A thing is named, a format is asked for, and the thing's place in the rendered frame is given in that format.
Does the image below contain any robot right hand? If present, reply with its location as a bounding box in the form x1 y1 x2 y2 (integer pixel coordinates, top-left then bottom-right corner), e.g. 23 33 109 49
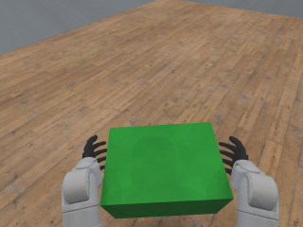
219 135 249 175

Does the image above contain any carton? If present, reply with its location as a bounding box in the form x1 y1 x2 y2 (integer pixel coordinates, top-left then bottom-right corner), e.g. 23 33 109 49
100 122 234 219

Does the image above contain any right robot forearm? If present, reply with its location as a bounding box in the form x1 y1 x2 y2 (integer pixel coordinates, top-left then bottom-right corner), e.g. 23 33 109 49
231 159 279 227

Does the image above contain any left robot forearm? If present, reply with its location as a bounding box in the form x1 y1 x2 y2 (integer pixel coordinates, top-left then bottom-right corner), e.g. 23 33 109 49
62 157 103 227

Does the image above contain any robot left hand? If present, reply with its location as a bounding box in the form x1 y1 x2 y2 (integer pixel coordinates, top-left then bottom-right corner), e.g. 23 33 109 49
81 135 107 170

